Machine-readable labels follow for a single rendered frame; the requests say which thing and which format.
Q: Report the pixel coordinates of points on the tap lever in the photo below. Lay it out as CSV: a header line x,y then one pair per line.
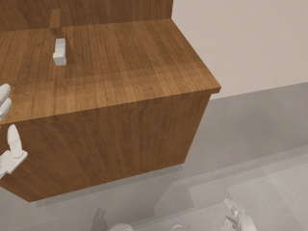
x,y
59,55

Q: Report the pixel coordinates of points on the left robot hand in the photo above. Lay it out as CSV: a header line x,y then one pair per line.
x,y
10,160

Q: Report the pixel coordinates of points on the counter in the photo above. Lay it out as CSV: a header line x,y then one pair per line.
x,y
128,101

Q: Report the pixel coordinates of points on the right robot hand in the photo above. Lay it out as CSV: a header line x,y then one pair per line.
x,y
244,221

